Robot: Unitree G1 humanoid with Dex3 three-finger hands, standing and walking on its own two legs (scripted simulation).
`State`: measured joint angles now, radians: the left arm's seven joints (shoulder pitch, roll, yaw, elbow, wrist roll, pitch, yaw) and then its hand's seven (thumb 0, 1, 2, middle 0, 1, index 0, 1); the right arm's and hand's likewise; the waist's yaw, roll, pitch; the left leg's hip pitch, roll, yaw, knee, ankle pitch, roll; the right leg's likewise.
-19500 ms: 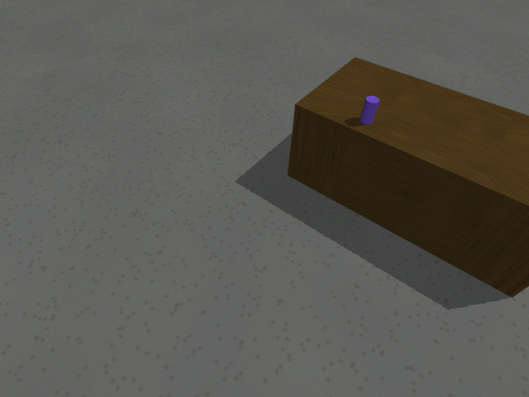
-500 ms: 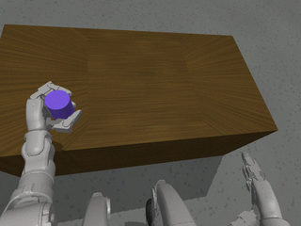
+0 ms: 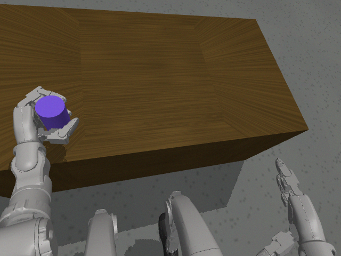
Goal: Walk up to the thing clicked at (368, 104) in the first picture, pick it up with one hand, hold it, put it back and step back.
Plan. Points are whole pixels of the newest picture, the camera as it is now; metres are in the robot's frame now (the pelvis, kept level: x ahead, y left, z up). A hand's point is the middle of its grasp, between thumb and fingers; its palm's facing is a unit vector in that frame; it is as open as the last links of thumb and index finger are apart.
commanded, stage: lower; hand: left
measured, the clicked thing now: (56, 118) +0.45 +0.18 -0.04
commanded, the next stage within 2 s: loosen in 0.90 s
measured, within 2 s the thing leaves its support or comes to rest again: rests again in 0.76 s
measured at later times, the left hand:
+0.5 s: hand (64, 125) +0.46 +0.18 -0.09, palm faces +0.10 -0.99 -0.01, open 8.1 cm
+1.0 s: hand (68, 129) +0.46 +0.17 -0.12, palm faces +0.08 -1.00 -0.02, open 8.1 cm
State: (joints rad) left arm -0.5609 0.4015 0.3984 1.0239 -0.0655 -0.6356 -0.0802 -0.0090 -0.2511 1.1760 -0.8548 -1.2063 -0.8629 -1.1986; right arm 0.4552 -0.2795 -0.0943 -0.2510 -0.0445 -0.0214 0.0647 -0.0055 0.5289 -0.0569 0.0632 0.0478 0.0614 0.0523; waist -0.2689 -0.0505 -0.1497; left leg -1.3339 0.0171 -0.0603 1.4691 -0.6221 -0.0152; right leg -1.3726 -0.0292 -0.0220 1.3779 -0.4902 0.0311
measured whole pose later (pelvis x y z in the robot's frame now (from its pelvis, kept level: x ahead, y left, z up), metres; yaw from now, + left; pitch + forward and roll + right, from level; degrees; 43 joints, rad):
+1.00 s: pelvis -0.02 +0.00 -0.05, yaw -1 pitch +32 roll -4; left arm -0.58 0.47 0.43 1.04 -0.02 -0.69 -0.04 -0.01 -0.25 1.18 -0.85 -1.22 -0.86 -1.21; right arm 0.48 -0.31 -0.13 -0.42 -0.03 -0.04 0.10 -0.01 0.53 -0.06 0.07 0.05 0.06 0.05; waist -0.35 -0.06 -0.16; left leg -1.55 0.01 -0.08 1.66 -0.66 -0.02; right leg -1.58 -0.03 -0.03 1.55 -0.52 0.03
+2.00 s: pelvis -0.01 +0.00 -0.03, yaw +0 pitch +29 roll -4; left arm -0.58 0.57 0.53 0.92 -0.06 -0.56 -0.12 -0.01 -0.43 0.12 -0.14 -0.14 -0.15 -0.13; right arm 0.52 -0.32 -0.15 -0.47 0.00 -0.02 0.07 -0.01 0.52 -0.06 0.07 0.05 0.07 0.05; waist -0.35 -0.08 -0.17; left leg -1.45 0.02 -0.09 1.60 -0.66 -0.02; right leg -1.48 -0.02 -0.04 1.49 -0.52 0.03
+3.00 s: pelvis +0.04 +0.00 +0.11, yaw +1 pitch +10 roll -1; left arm 0.24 0.24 0.08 0.27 -0.04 0.05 0.08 -0.01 -0.54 0.06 -0.06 -0.05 -0.06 -0.06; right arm 0.42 -0.20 0.02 0.09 0.05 0.11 -0.06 0.01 -0.78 -0.83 0.19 0.28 0.19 0.28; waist -0.02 -0.02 -0.12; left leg -0.61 0.02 -0.02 0.93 -0.49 -0.01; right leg -0.67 -0.03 0.00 0.90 -0.39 0.03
